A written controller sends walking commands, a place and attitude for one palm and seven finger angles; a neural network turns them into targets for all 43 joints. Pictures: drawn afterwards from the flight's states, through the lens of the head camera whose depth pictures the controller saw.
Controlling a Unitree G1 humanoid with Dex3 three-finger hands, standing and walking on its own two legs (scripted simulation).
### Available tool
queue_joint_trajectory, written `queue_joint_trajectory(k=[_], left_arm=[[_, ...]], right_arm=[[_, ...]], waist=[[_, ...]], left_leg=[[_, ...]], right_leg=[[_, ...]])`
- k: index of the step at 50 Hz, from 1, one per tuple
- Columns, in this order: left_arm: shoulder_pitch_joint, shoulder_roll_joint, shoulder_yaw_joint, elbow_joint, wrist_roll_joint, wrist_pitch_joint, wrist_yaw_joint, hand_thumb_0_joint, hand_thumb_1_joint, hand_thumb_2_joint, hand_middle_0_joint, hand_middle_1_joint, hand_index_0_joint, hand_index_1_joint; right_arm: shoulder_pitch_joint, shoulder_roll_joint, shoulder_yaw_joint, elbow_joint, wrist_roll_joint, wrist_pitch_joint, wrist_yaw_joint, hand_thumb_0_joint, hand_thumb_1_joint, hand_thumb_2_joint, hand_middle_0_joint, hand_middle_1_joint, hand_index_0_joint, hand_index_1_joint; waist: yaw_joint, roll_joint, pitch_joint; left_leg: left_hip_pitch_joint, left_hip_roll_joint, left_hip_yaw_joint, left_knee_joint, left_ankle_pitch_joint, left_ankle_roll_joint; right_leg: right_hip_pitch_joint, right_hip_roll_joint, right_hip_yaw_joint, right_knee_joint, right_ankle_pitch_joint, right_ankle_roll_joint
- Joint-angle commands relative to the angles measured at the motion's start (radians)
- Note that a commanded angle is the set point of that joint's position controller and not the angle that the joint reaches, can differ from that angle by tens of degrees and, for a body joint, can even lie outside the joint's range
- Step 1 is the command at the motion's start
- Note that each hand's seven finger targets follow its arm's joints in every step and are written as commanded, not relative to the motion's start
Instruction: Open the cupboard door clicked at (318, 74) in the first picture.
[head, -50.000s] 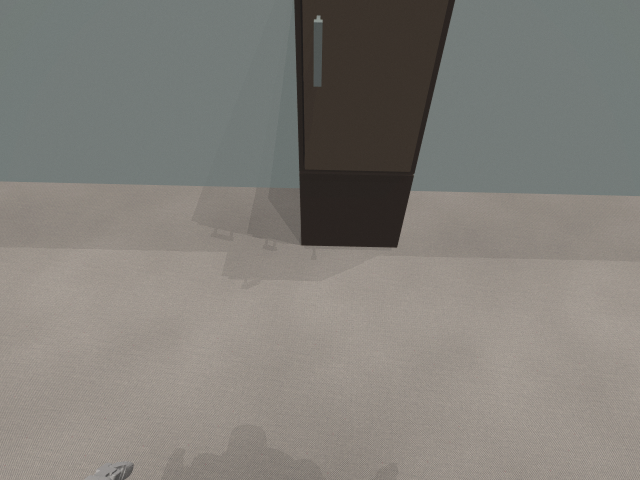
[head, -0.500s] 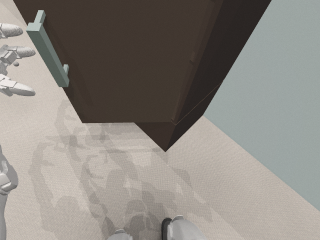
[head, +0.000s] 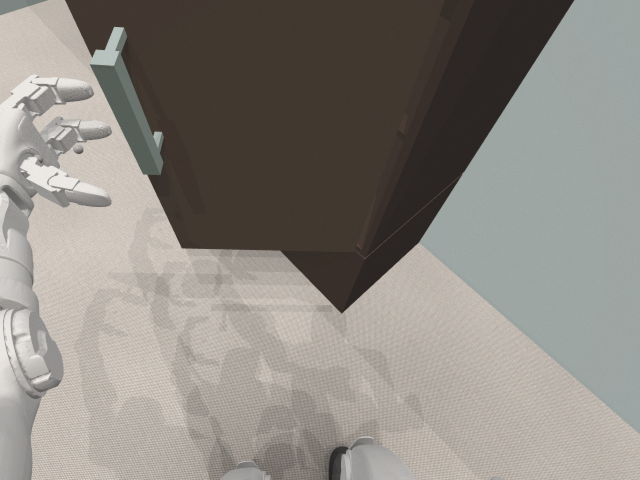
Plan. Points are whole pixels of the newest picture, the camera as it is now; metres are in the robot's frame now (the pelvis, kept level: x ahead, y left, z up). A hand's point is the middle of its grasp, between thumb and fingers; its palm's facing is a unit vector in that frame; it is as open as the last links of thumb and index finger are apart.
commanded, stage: move the hooked fingers beside the handle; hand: left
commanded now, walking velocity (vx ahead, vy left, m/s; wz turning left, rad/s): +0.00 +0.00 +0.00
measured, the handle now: (137, 108) +0.54 +0.20 +0.11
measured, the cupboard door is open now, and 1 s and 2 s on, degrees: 48 48 48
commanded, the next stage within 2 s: slide the fingers in behind the handle in 0.72 s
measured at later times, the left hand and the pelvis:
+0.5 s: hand (69, 137) +0.48 +0.26 +0.12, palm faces -0.03 -1.00 +0.00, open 14.0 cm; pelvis -0.01 -0.01 +0.00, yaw -1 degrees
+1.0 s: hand (85, 144) +0.48 +0.25 +0.11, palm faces -0.06 -1.00 +0.00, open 14.0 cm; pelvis +0.00 +0.00 +0.00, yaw +0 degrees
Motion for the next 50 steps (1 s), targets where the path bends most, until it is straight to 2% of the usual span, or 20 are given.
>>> queue_joint_trajectory(k=[1, 3, 5, 10, 11, 14, 16, 19, 24, 29, 31, 34, 39, 41, 43, 44, 45, 46, 49, 50], left_arm=[[-0.549, 0.352, 0.051, -0.302, -0.018, -0.130, 0.014, 0.000, -0.500, 0.300, -0.300, -1.200, -0.300, -1.200], [-0.529, 0.339, 0.045, -0.304, -0.021, -0.135, 0.006, 0.000, -0.500, 0.300, -0.300, -1.200, -0.300, -1.200], [-0.502, 0.307, 0.025, -0.259, -0.031, -0.119, -0.007, 0.000, -0.500, 0.300, -0.300, -1.200, -0.300, -1.200], [-0.419, 0.321, 0.034, -0.112, -0.026, -0.034, -0.016, 0.000, -0.500, 0.300, -0.300, -1.200, -0.300, -1.200], [-0.423, 0.365, 0.056, -0.108, -0.015, -0.028, -0.011, 0.000, -0.500, 0.300, -0.300, -1.200, -0.300, -1.200], [-0.428, 0.423, 0.085, -0.146, 0.001, -0.048, -0.002, 0.000, -0.500, 0.300, -0.300, -1.200, -0.300, -1.200], [-0.460, 0.464, 0.124, -0.242, -0.009, -0.098, -0.003, 0.000, -0.500, 0.300, -0.300, -1.200, -0.300, -1.200], [-0.438, 0.445, 0.126, -0.266, -0.029, -0.123, -0.024, 0.000, -0.500, 0.300, -0.300, -1.200, -0.300, -1.200], [-0.380, 0.394, 0.080, -0.179, -0.035, -0.068, -0.057, 0.000, -0.500, 0.300, -0.300, -1.200, -0.300, -1.200], [-0.409, 0.354, 0.039, -0.180, -0.029, -0.057, -0.051, 0.000, -0.500, 0.300, -0.300, -1.200, -0.300, -1.200], [-0.477, 0.346, 0.040, -0.253, -0.044, -0.087, -0.046, 0.000, -0.500, 0.300, -0.300, -1.200, -0.300, -1.200], [-0.465, 0.333, 0.048, -0.295, -0.062, -0.110, -0.042, 0.000, -0.500, 0.300, -0.300, -1.200, -0.300, -1.200], [-0.418, 0.334, 0.052, -0.178, -0.040, -0.065, -0.019, 0.000, -0.500, 0.300, -0.300, -1.200, -0.300, -1.200], [-0.406, 0.364, 0.065, -0.193, -0.019, -0.061, -0.004, 0.000, -0.500, 0.300, -0.300, -1.200, -0.300, -1.200], [-0.409, 0.275, 0.000, -0.218, -0.014, -0.065, 0.005, 0.000, -0.500, 0.300, -0.300, -1.200, -0.300, -1.200], [-0.412, 0.292, 0.013, -0.221, -0.011, -0.071, 0.012, 0.000, -0.500, 0.300, -0.300, -1.200, -0.300, -1.200], [-0.436, 0.238, -0.020, -0.232, -0.029, -0.081, 0.011, 0.000, -0.500, 0.300, -0.300, -1.200, -0.300, -1.200], [-0.457, 0.285, 0.021, -0.249, -0.036, -0.091, 0.012, 0.000, -0.500, 0.300, -0.300, -1.200, -0.300, -1.200], [-0.473, 0.265, 0.011, -0.233, -0.048, -0.094, 0.004, 0.000, -0.500, 0.300, -0.300, -1.200, -0.300, -1.200], [-0.495, 0.261, 0.010, -0.259, -0.053, -0.103, 0.005, 0.000, -0.500, 0.300, -0.300, -1.200, -0.300, -1.200]], right_arm=[[0.179, -0.188, -0.077, -0.029, -0.004, -0.013, -0.024, 0.000, -0.900, -0.900, 0.200, 0.300, 0.200, 0.300], [0.181, -0.186, -0.076, -0.025, -0.005, -0.017, -0.023, 0.000, -0.900, -0.900, 0.200, 0.300, 0.200, 0.300], [0.186, -0.186, -0.077, -0.019, -0.001, -0.017, -0.026, 0.000, -0.900, -0.900, 0.200, 0.300, 0.200, 0.300], [0.194, -0.198, -0.066, -0.023, 0.004, -0.013, -0.028, 0.000, -0.900, -0.900, 0.200, 0.300, 0.200, 0.300], [0.195, -0.203, -0.066, -0.024, 0.005, -0.011, -0.029, 0.000, -0.900, -0.900, 0.200, 0.300, 0.200, 0.300], [0.205, -0.205, -0.066, -0.039, 0.002, -0.010, -0.028, 0.000, -0.900, -0.900, 0.200, 0.300, 0.200, 0.300], [0.212, -0.202, -0.073, -0.045, -0.003, -0.007, -0.026, 0.000, -0.900, -0.900, 0.200, 0.300, 0.200, 0.300], [0.209, -0.200, -0.078, -0.046, -0.002, -0.005, -0.020, 0.000, -0.900, -0.900, 0.200, 0.300, 0.200, 0.300], [0.199, -0.202, -0.075, -0.038, 0.009, 0.002, -0.023, 0.000, -0.900, -0.900, 0.200, 0.300, 0.200, 0.300], [0.203, -0.203, -0.075, -0.035, 0.006, -0.004, -0.029, 0.000, -0.900, -0.900, 0.200, 0.300, 0.200, 0.300], [0.207, -0.202, -0.080, -0.024, 0.000, -0.010, -0.030, 0.000, -0.900, -0.900, 0.200, 0.300, 0.200, 0.300], [0.205, -0.199, -0.084, -0.022, -0.002, -0.015, -0.026, 0.000, -0.900, -0.900, 0.200, 0.300, 0.200, 0.300], [0.195, -0.200, -0.076, -0.019, 0.001, -0.014, -0.022, 0.000, -0.900, -0.900, 0.200, 0.300, 0.200, 0.300], [0.192, -0.195, -0.074, -0.032, 0.001, -0.009, -0.024, 0.000, -0.900, -0.900, 0.200, 0.300, 0.200, 0.300], [0.188, -0.185, -0.074, -0.038, -0.001, -0.013, -0.017, 0.000, -0.900, -0.900, 0.200, 0.300, 0.200, 0.300], [0.191, -0.189, -0.076, -0.036, -0.002, -0.012, -0.017, 0.000, -0.900, -0.900, 0.200, 0.300, 0.200, 0.300], [0.191, -0.187, -0.076, -0.041, -0.002, -0.014, -0.018, 0.000, -0.900, -0.900, 0.200, 0.300, 0.200, 0.300], [0.194, -0.194, -0.080, -0.032, -0.004, -0.014, -0.017, 0.000, -0.900, -0.900, 0.200, 0.300, 0.200, 0.300], [0.188, -0.192, -0.077, -0.031, -0.001, -0.018, -0.020, 0.000, -0.900, -0.900, 0.200, 0.300, 0.200, 0.300], [0.187, -0.191, -0.077, -0.032, -0.001, -0.021, -0.023, 0.000, -0.900, -0.900, 0.200, 0.300, 0.200, 0.300]], waist=[[-0.023, 0.215, -0.490], [-0.017, 0.252, -0.532], [-0.027, 0.216, -0.514], [-0.030, 0.094, -0.377], [-0.025, 0.089, -0.365], [-0.015, 0.086, -0.389], [0.003, 0.169, -0.498], [0.000, 0.168, -0.529], [-0.010, 0.159, -0.405], [-0.029, 0.139, -0.366], [-0.032, 0.196, -0.431], [-0.022, 0.191, -0.500], [-0.020, 0.133, -0.386], [-0.003, 0.178, -0.413], [-0.015, 0.199, -0.401], [-0.013, 0.167, -0.393], [-0.036, 0.148, -0.391], [-0.028, 0.141, -0.426], [-0.039, 0.104, -0.434], [-0.034, 0.168, -0.443]], left_leg=[[0.230, 0.008, -0.081, -0.089, 0.542, -0.054], [0.282, 0.012, -0.091, -0.082, 0.608, -0.067], [0.278, 0.015, -0.092, -0.077, 0.627, -0.063], [0.090, -0.001, -0.067, -0.110, 0.424, -0.020], [0.061, -0.002, -0.063, -0.111, 0.396, -0.019], [0.029, -0.004, -0.054, -0.109, 0.376, -0.015], [0.104, -0.002, -0.054, -0.098, 0.454, -0.025], [0.143, 0.003, -0.054, -0.091, 0.502, -0.028], [0.091, -0.003, -0.047, -0.111, 0.410, -0.014], [0.103, 0.001, -0.060, -0.114, 0.381, -0.016], [0.190, 0.007, -0.072, -0.106, 0.451, -0.031], [0.259, 0.015, -0.083, -0.093, 0.558, -0.049], [0.143, 0.008, -0.076, -0.106, 0.465, -0.034], [0.158, 0.004, -0.075, -0.100, 0.522, -0.042], [0.191, 0.010, -0.074, -0.097, 0.537, -0.048], [0.186, 0.013, -0.084, -0.097, 0.533, -0.052], [0.205, 0.017, -0.084, -0.095, 0.550, -0.049], [0.209, 0.018, -0.088, -0.092, 0.535, -0.051], [0.168, 0.012, -0.079, -0.100, 0.461, -0.035], [0.197, 0.010, -0.080, -0.096, 0.498, -0.041]], right_leg=[[0.267, 0.031, 0.060, -0.006, 0.307, -0.026], [0.253, 0.033, 0.055, -0.004, 0.314, -0.027], [0.242, 0.036, 0.047, -0.007, 0.316, -0.027], [0.291, 0.028, 0.053, -0.027, 0.291, -0.023], [0.297, 0.025, 0.060, -0.029, 0.284, -0.020], [0.333, 0.024, 0.072, -0.026, 0.288, -0.021], [0.362, 0.027, 0.077, -0.008, 0.340, -0.028], [0.367, 0.033, 0.075, -0.007, 0.369, -0.027], [0.319, 0.029, 0.072, -0.035, 0.302, -0.021], [0.256, 0.032, 0.060, -0.040, 0.242, -0.021], [0.238, 0.035, 0.056, -0.034, 0.257, -0.025], [0.246, 0.039, 0.048, -0.022, 0.298, -0.027], [0.251, 0.033, 0.047, -0.025, 0.272, -0.025], [0.260, 0.030, 0.050, -0.013, 0.303, -0.027], [0.218, 0.031, 0.044, -0.018, 0.284, -0.025], [0.216, 0.033, 0.040, -0.015, 0.272, -0.026], [0.201, 0.038, 0.036, -0.016, 0.279, -0.025], [0.222, 0.038, 0.043, -0.016, 0.279, -0.024], [0.258, 0.034, 0.050, -0.018, 0.276, -0.022], [0.239, 0.033, 0.048, -0.012, 0.280, -0.028]])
